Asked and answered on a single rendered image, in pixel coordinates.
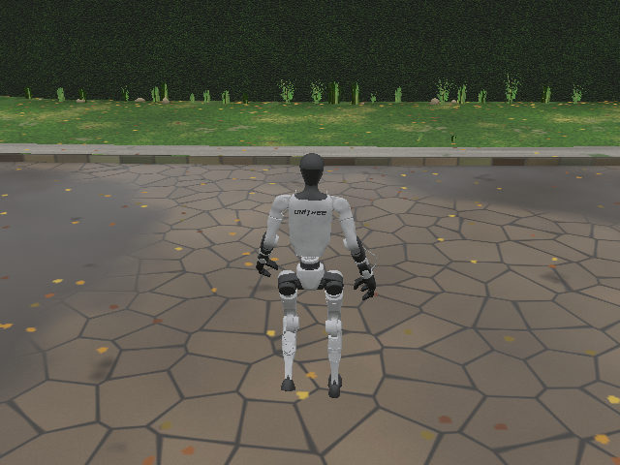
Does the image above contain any right robot hand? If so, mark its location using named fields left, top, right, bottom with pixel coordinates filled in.
left=354, top=275, right=376, bottom=300

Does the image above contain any left robot upper arm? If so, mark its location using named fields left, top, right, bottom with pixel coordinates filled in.
left=263, top=195, right=291, bottom=247

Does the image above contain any robot right forearm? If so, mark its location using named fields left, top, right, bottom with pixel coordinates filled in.
left=351, top=236, right=373, bottom=279

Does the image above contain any robot left shin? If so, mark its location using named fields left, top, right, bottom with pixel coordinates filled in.
left=282, top=316, right=296, bottom=380

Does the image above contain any right robot upper arm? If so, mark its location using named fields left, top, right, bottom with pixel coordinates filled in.
left=331, top=196, right=359, bottom=251

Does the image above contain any robot left forearm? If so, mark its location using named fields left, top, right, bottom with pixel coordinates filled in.
left=258, top=232, right=274, bottom=264

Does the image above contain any left robot hand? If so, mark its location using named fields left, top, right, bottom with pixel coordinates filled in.
left=256, top=260, right=278, bottom=277

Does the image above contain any robot left thigh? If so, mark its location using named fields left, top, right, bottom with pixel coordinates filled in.
left=278, top=270, right=299, bottom=331

